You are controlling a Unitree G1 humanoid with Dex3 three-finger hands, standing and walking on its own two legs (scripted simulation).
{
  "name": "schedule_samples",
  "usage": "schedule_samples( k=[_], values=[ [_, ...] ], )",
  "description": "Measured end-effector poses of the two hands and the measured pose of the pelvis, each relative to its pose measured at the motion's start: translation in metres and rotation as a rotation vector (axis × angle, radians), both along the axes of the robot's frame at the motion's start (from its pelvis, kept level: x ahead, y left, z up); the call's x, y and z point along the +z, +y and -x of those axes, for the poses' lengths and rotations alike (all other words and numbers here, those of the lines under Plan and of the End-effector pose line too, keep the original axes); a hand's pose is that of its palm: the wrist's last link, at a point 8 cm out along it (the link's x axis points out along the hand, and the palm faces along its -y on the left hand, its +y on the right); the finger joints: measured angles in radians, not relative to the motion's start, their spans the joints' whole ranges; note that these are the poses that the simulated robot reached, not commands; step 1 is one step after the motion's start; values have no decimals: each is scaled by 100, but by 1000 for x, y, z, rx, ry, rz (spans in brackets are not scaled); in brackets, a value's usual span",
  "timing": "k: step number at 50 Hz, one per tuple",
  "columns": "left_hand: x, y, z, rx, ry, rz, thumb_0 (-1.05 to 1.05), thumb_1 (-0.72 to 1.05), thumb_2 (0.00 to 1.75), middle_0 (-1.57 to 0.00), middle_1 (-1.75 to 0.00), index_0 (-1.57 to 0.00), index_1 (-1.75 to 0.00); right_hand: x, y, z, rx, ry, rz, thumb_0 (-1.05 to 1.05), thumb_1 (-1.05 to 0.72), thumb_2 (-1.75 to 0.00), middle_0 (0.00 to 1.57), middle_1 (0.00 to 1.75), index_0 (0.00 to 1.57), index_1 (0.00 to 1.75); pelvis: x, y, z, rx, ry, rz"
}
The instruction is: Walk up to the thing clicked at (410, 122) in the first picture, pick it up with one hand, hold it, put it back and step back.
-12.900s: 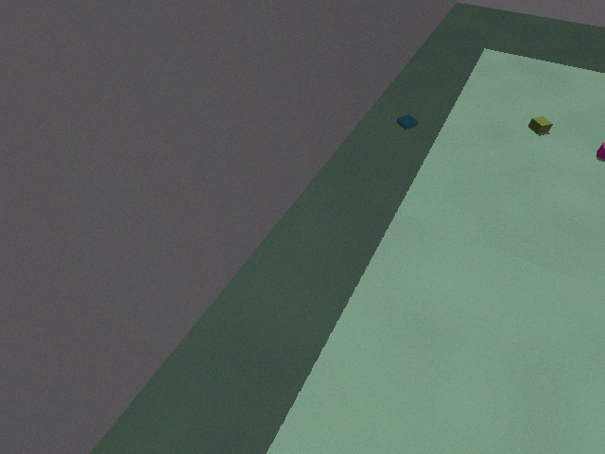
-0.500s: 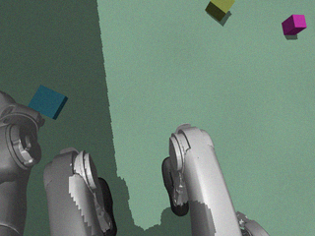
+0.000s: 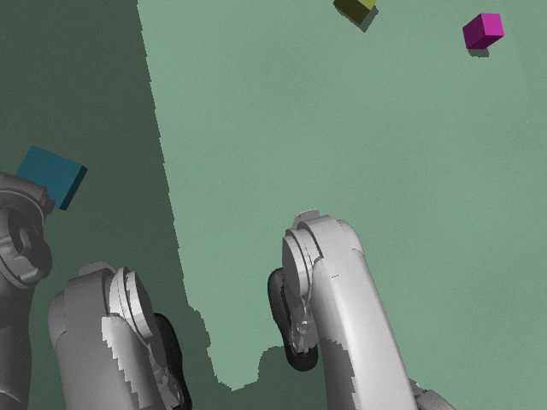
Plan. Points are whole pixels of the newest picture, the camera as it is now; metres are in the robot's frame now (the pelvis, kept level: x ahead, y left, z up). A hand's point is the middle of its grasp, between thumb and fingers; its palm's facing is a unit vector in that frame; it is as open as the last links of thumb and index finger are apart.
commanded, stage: rise first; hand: left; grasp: from above
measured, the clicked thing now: (49, 178) +0.48 +0.29 -0.31
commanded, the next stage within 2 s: approach in 1.76 s
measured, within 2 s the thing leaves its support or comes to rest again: neither
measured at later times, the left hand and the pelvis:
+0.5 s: hand (3, 187) +0.45 +0.31 -0.20, palm faces -0.18 -0.41 -0.90, open 13.4 cm; pelvis +0.00 +0.00 +0.00, yaw -1 degrees
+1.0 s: hand out of the picture +0.45 +0.32 -0.20, palm faces -0.18 -0.40 -0.90, open 13.1 cm; pelvis +0.00 +0.00 +0.00, yaw -2 degrees
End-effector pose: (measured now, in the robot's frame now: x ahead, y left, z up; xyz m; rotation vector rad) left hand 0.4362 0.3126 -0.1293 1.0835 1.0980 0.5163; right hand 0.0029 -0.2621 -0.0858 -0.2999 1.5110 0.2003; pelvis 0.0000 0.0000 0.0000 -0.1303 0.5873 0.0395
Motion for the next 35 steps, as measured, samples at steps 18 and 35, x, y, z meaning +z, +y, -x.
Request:
schedule_samples(
  k=[18, 35],
  values=[
    [-7, 1, -9, -14, 11, -13, 0, -44, 90, -21, -95, -20, -95, 10, 1, 15, 6, 35, 1, 0, -92, -91, 20, 30, 20, 30, -3, 1, 1, -7, -12, 17],
    [-12, 6, -17, -25, 3, -18, 0, -42, 88, -22, -97, -22, -96, 18, 5, 14, 23, 26, 3, 0, -92, -91, 20, 30, 20, 30, -3, 3, 1, -12, -21, 33]
  ],
)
